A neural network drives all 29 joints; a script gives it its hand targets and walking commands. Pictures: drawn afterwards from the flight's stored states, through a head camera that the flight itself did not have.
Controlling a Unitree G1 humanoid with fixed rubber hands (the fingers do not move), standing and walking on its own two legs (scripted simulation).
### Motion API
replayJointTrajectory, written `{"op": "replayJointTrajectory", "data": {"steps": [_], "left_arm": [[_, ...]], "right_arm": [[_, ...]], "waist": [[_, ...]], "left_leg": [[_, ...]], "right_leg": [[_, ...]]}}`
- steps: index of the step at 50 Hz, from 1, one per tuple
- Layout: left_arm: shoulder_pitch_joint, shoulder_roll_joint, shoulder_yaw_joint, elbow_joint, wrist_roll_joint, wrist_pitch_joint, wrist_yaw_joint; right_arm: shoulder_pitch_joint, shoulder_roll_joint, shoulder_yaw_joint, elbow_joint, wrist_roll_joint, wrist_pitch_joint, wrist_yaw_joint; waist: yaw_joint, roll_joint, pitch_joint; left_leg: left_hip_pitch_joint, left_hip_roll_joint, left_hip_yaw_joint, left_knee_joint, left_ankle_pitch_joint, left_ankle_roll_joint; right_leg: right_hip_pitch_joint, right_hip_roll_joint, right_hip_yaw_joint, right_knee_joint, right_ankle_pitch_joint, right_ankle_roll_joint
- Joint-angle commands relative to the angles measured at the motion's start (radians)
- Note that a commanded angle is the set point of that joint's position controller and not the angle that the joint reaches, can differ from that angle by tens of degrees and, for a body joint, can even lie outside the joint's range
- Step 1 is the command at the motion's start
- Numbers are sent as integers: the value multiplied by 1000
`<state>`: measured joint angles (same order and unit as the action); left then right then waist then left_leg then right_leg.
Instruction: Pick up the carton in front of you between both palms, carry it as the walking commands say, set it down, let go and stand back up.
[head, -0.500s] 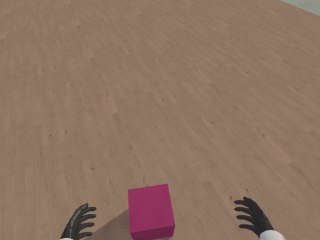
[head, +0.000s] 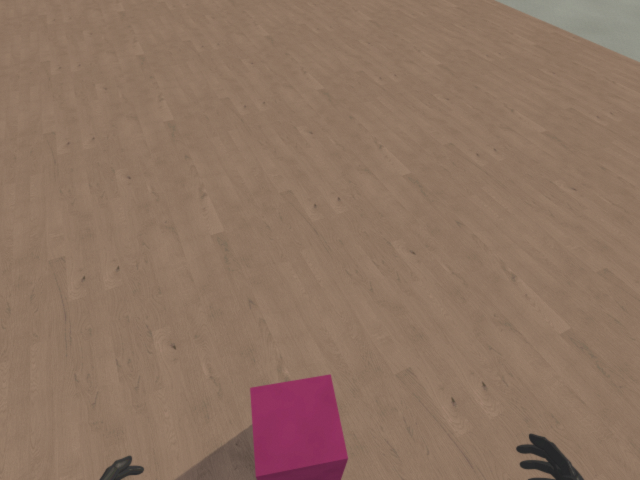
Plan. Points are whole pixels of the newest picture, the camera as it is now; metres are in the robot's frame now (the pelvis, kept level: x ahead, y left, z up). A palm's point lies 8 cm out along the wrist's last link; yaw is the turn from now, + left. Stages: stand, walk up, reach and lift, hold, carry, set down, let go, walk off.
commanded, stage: stand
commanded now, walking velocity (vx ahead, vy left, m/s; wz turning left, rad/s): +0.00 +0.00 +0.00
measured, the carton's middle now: (297, 436) +0.36 +0.05 -0.65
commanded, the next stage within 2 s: none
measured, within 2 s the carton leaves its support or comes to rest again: neither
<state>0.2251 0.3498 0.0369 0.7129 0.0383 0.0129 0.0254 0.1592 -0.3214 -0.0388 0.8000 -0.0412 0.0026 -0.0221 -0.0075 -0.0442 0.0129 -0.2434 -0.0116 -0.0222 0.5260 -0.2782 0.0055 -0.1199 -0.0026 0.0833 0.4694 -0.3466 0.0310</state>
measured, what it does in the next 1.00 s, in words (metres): stands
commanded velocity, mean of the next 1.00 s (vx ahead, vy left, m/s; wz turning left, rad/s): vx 0.00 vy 0.00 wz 0.00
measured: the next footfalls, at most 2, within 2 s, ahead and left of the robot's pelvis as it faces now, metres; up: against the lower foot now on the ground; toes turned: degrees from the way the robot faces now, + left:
none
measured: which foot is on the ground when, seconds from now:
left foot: down 0.00-1.00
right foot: down 0.00-1.00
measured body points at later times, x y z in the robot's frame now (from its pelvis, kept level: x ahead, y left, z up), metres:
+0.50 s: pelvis -0.01 +0.00 +0.00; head -0.01 +0.01 +0.45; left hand +0.09 +0.30 -0.11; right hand +0.10 -0.30 -0.10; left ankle +0.00 +0.12 -0.74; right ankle -0.06 -0.15 -0.74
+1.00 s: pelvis -0.02 +0.00 +0.01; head -0.02 +0.01 +0.46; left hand +0.07 +0.31 -0.11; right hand +0.08 -0.31 -0.10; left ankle +0.00 +0.12 -0.74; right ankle -0.06 -0.15 -0.74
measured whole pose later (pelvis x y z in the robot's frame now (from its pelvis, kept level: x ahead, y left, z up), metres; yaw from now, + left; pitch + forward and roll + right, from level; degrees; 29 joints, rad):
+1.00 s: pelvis -0.02 +0.00 +0.01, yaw +1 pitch -2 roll +0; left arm 0.18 0.39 0.02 0.95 0.02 -0.01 0.02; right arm 0.12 -0.37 -0.01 1.01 -0.02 -0.01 -0.01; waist -0.01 -0.02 0.04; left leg -0.19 -0.01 -0.04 0.42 -0.19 0.00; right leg -0.06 -0.01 0.06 0.37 -0.27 0.03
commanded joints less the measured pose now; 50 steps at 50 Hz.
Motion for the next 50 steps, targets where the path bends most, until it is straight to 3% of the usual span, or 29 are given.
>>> {"op": "replayJointTrajectory", "data": {"steps": [1,27,50], "left_arm": [[-10,133,29,-43,-1,-17,5],[-30,170,19,100,-8,-27,-2],[-57,195,11,196,-16,-28,-7]], "right_arm": [[-29,-166,-35,-43,2,-15,-5],[-58,-200,-16,91,14,-19,4],[-72,-225,-1,176,24,-19,6]], "waist": [[2,56,-63],[2,45,-10],[2,46,-1]], "left_leg": [[101,88,-74,-70,329,13],[105,98,-95,-139,207,19],[117,106,-111,-167,216,18]], "right_leg": [[-49,-51,14,-54,287,-19],[-48,-79,34,-130,204,-35],[-23,-90,31,-165,204,-38]]}}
